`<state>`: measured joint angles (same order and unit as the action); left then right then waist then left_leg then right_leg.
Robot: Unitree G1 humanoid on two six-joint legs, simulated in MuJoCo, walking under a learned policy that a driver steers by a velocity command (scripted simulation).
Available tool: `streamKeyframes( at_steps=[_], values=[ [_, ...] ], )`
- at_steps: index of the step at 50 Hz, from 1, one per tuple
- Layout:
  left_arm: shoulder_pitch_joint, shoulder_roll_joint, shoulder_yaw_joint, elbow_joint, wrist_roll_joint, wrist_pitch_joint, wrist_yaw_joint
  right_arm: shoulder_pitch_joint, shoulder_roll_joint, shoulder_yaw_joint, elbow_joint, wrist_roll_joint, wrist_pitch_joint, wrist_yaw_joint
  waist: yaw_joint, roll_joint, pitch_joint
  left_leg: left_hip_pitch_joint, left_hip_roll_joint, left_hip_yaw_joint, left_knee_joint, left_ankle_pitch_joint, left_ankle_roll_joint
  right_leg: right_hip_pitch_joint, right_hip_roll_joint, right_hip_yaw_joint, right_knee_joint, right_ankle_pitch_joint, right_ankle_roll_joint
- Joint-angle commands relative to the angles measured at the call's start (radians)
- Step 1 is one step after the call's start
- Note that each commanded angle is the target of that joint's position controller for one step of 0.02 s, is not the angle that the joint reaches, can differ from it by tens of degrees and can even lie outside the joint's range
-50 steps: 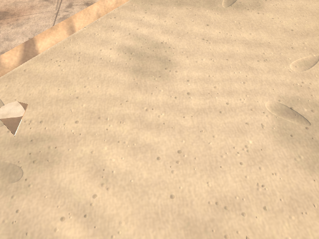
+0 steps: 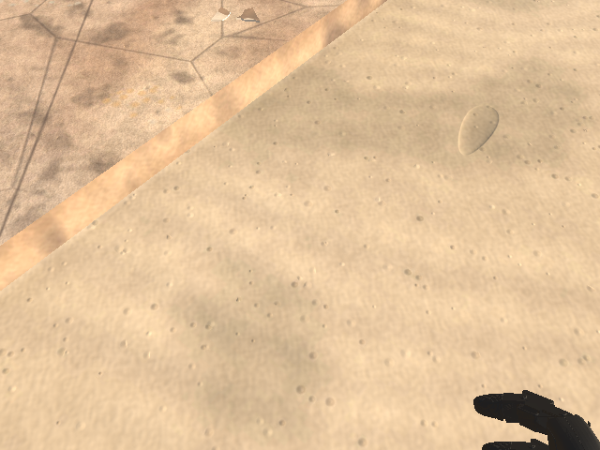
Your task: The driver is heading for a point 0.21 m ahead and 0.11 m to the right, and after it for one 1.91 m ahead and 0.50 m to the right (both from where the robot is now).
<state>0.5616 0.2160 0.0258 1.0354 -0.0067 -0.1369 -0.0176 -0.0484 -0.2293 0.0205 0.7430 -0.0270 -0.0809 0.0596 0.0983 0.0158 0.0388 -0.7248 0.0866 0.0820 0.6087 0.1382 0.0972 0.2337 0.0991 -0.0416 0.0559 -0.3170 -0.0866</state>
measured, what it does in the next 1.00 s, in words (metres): walks ahead, turning right: left foot, then right foot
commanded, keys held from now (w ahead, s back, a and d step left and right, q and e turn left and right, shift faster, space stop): w+e+shift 0.70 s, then w+shift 0.22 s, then w+q+shift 0.08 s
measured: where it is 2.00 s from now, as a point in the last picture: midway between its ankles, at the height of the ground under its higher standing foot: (546, 88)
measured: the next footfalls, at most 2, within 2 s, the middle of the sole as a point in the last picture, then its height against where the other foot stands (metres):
left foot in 0.08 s outside the picture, level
right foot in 0.54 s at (401, 355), level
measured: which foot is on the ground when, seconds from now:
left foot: up 0.00-0.06, down 0.08-0.54, up 0.56-0.96, down 0.98-1.00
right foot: down 0.00-0.10, up 0.12-0.52, down 0.54-1.00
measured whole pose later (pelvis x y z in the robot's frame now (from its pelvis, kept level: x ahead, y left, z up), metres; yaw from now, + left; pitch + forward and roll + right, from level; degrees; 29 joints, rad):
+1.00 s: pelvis +0.92 -0.21 -0.02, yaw -40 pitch +2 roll +1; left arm 0.46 0.33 0.07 0.90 0.03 -0.09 0.00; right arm 0.03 -0.25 0.01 0.64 -0.03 -0.08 0.00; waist 0.08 -0.01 0.03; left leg -0.53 0.00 0.04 0.54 -0.04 0.06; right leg 0.13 0.13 0.16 0.56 -0.42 -0.15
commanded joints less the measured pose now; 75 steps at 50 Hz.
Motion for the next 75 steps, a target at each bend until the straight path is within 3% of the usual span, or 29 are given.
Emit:
streamKeyframes(
  at_steps=[1, 4, 5, 6, 8, 11, 13, 21, 24, 26, 27, 28, 29, 30, 32, 35, 40, 45, 47, 49, 50, 51, 54, 58, 62, 68, 70, 71, 75],
  values=[
    [-0.028, 0.209, 0.032, -0.049, 0.010, -0.005, 0.018, 0.000, -0.110, -0.026, -0.059, -0.004, -0.011, -0.020, -0.107, -0.102, 0.017, 0.316, -0.116, 0.042, -0.059, -0.052, 0.027, -0.150, -0.254, 0.063, 0.120, 1.201, -0.049],
    [-0.114, 0.239, 0.042, -0.067, 0.037, 0.027, 0.034, 0.492, -0.231, -0.085, 0.075, -0.012, -0.012, -0.071, -0.345, -0.115, -0.234, 0.844, -0.051, -0.085, -0.063, -0.287, 0.054, -0.319, -0.231, 0.087, 0.772, 1.008, -0.056],
    [-0.057, 0.092, 0.013, -0.107, 0.027, 0.023, 0.024, 0.589, -0.320, -0.110, 0.085, -0.049, -0.014, -0.085, -0.293, 0.103, -0.364, 1.077, 0.232, -0.402, -0.071, -0.553, 0.076, -0.586, -0.123, 0.054, 1.169, 0.335, -0.056],
    [0.058, 0.060, 0.007, -0.122, -0.040, 0.021, 0.020, 0.537, -0.304, -0.115, 0.080, -0.051, -0.011, -0.064, -0.193, 0.277, -0.489, 1.203, 0.395, -0.882, -0.271, -0.717, 0.163, -0.839, -0.032, 0.126, 1.424, -0.126, -0.048],
    [-0.169, 0.141, 0.025, -0.149, -0.014, 0.033, 0.025, 0.366, -0.139, -0.092, 0.072, -0.024, -0.023, -0.049, -0.179, 0.013, -0.162, 0.880, 0.287, -0.585, -0.362, -0.671, 0.095, -0.924, -0.151, 0.129, 1.341, 0.079, -0.060],
    [-0.190, 0.064, 0.019, -0.171, 0.026, 0.081, -0.006, 0.371, -0.072, -0.076, 0.128, -0.011, -0.042, -0.051, -0.094, 0.013, -0.026, 0.615, 0.210, -0.287, -0.430, -0.422, 0.033, -0.850, -0.221, 0.120, 1.278, 0.095, -0.042],
    [-0.252, 0.036, 0.017, -0.211, 0.029, 0.108, -0.021, 0.384, -0.059, -0.074, 0.158, 0.018, -0.055, -0.048, -0.070, 0.033, 0.018, 0.587, 0.173, -0.139, -0.464, -0.337, -0.014, -0.912, -0.250, 0.103, 1.253, 0.123, -0.030],
    [-0.536, 0.060, -0.002, -0.341, 0.018, 0.110, -0.062, 0.431, -0.135, -0.075, 0.169, 0.012, -0.076, -0.064, -0.071, 0.013, 0.099, 0.637, 0.084, 0.238, -0.487, 0.409, -0.102, -0.834, -0.145, -0.132, 0.759, 0.456, -0.076],
    [-0.455, 0.120, 0.013, -0.325, 0.027, 0.103, -0.057, 0.462, -0.220, -0.094, 0.156, 0.015, -0.042, -0.098, -0.003, 0.082, 0.024, 0.787, 0.137, 0.243, -0.259, 0.898, -0.110, -0.688, -0.045, -0.198, 0.673, 0.359, -0.118],
    [-0.107, 0.207, 0.057, -0.232, 0.023, 0.103, -0.038, 0.373, -0.269, -0.113, 0.116, -0.002, -0.003, -0.107, 0.171, 0.105, -0.148, 0.724, 0.176, 0.199, 0.177, 0.967, -0.080, -0.334, 0.004, -0.145, 0.673, 0.240, -0.166],
    [0.046, 0.245, 0.089, -0.180, 0.016, 0.104, -0.016, 0.334, -0.272, -0.119, 0.100, -0.007, 0.011, -0.095, 0.226, 0.047, -0.203, 0.580, 0.124, 0.186, 0.534, 0.632, -0.067, -0.123, -0.006, -0.050, 0.593, 0.161, -0.200],
    [-0.058, 0.296, 0.110, -0.177, -0.003, 0.115, 0.004, 0.289, -0.137, -0.090, 0.060, -0.014, 0.003, -0.072, 0.119, -0.208, -0.079, 0.262, -0.081, 0.156, 0.911, -0.449, -0.085, -0.087, -0.125, 0.181, 0.550, 0.205, -0.234],
    [-0.114, 0.402, 0.127, -0.219, 0.035, 0.127, -0.002, 0.359, -0.105, -0.074, -0.067, 0.012, -0.020, -0.069, -0.007, -0.264, -0.249, -0.083, -0.146, -0.048, 1.131, -0.642, -0.128, 0.182, -0.299, 0.698, 0.414, 0.182, -0.450],
    [-0.115, 0.369, 0.129, -0.245, 0.040, 0.130, 0.009, 0.297, -0.125, -0.059, -0.088, 0.002, -0.051, -0.067, 0.023, -0.097, -0.260, -0.186, -0.095, -0.165, 1.077, -0.587, -0.114, 0.168, -0.367, 0.882, 0.217, -0.055, -0.444],
    [-0.167, 0.251, 0.100, -0.220, 0.032, 0.112, 0.022, 0.234, -0.144, -0.058, -0.083, -0.012, -0.060, -0.065, -0.065, 0.105, -0.041, -0.110, -0.010, -0.177, 0.851, -0.511, -0.115, -0.161, -0.307, 0.739, 0.154, -0.023, -0.340],
    [-0.221, 0.206, 0.075, -0.240, 0.012, 0.067, 0.026, 0.250, -0.123, -0.047, -0.083, -0.051, 0.007, -0.058, -0.148, 0.109, 0.020, 0.062, 0.049, -0.163, 0.661, -0.530, -0.165, -0.476, -0.192, 0.535, 0.136, 0.136, -0.298],
    [-0.145, 0.200, 0.075, -0.224, -0.001, 0.032, 0.007, 0.023, -0.058, -0.012, -0.175, -0.020, 0.012, -0.029, -0.052, 0.013, 0.058, 0.216, 0.032, -0.054, 0.146, -0.080, -0.138, -0.571, -0.077, 0.319, 0.082, 0.414, -0.196],
    [-0.074, 0.232, 0.076, -0.192, 0.005, 0.027, 0.011, -0.050, -0.107, -0.029, -0.200, -0.006, 0.002, -0.035, 0.008, -0.053, 0.014, 0.252, -0.052, -0.019, -0.087, 0.000, -0.053, -0.242, -0.160, 0.305, 0.150, 0.803, -0.129],
    [-0.089, 0.291, 0.085, -0.188, 0.023, 0.029, 0.022, 0.101, -0.173, -0.061, -0.162, -0.003, -0.002, -0.049, -0.075, -0.101, -0.093, 0.375, -0.120, -0.008, -0.095, -0.156, -0.020, -0.112, -0.195, 0.286, 0.346, 1.119, -0.092],
    [-0.185, 0.291, 0.085, -0.200, 0.057, 0.041, 0.028, 0.489, -0.241, -0.099, -0.049, 0.005, 0.004, -0.078, -0.288, -0.114, -0.242, 0.739, -0.087, -0.026, -0.067, -0.294, 0.024, -0.252, -0.164, 0.214, 0.798, 1.088, -0.064],
    [-0.193, 0.186, 0.058, -0.237, 0.046, 0.033, 0.028, 0.665, -0.319, -0.124, -0.012, -0.019, 0.009, -0.091, -0.330, 0.044, -0.348, 0.971, 0.097, -0.300, -0.040, -0.570, 0.097, -0.503, -0.069, 0.140, 1.232, 0.663, -0.037],
    [-0.060, 0.104, 0.033, -0.266, -0.003, 0.015, 0.004, 0.607, -0.357, -0.137, 0.014, -0.020, 0.011, -0.064, -0.181, 0.400, -0.415, 1.136, 0.274, -0.975, -0.299, -0.658, 0.248, -0.850, 0.107, 0.170, 1.455, -0.111, 0.011],
    [-0.342, 0.168, 0.017, -0.317, 0.059, 0.012, 0.006, 0.435, -0.159, -0.107, 0.002, 0.005, 0.011, -0.034, -0.161, -0.057, -0.090, 0.787, 0.158, -0.702, -0.352, -0.581, 0.207, -0.973, -0.111, 0.159, 1.308, 0.035, 0.000],
    [-0.406, 0.117, -0.014, -0.409, 0.092, 0.048, -0.014, 0.488, -0.162, -0.101, 0.070, 0.019, -0.008, -0.049, -0.074, 0.022, 0.026, 0.520, 0.059, -0.554, -0.435, -0.450, 0.200, -0.933, -0.177, 0.131, 1.063, -0.032, 0.073],
    [-0.588, 0.105, -0.046, -0.489, 0.048, 0.044, -0.040, 0.434, -0.217, -0.127, 0.032, 0.026, -0.014, -0.046, -0.096, 0.043, 0.064, 0.249, -0.033, -0.409, -0.538, -0.321, 0.148, -0.623, -0.148, 0.048, 0.637, 0.272, 0.116],
    [-0.470, 0.199, -0.002, -0.451, 0.046, 0.033, 0.005, 0.526, -0.272, -0.150, 0.047, 0.034, -0.004, -0.041, -0.072, 0.008, -0.103, 0.534, -0.031, -0.405, -0.160, 0.183, 0.053, -0.365, -0.068, 0.033, 0.442, 0.206, 0.084],
    [-0.095, 0.313, 0.047, -0.402, 0.076, 0.026, 0.046, 0.471, -0.190, -0.126, 0.006, 0.036, -0.017, -0.039, 0.103, -0.101, -0.349, 0.292, -0.123, -0.303, 0.410, -0.113, 0.020, 0.067, -0.359, 0.306, 0.437, -0.194, 0.026],
    [-0.105, 0.389, 0.066, -0.397, 0.098, 0.038, 0.045, 0.571, -0.063, -0.091, -0.047, 0.076, -0.013, -0.044, 0.011, -0.362, -0.475, 0.027, -0.194, -0.205, 0.700, -0.657, 0.000, 0.227, -0.616, 0.830, 0.245, -0.491, -0.070],
    [-0.249, 0.163, 0.030, -0.359, 0.064, 0.039, 0.033, 0.325, -0.138, -0.097, -0.048, 0.005, 0.037, -0.021, -0.030, -0.081, -0.074, -0.079, -0.013, -0.155, 0.694, -0.426, 0.000, -0.190, -0.430, 0.398, 0.193, -0.055, -0.035]
  ],
)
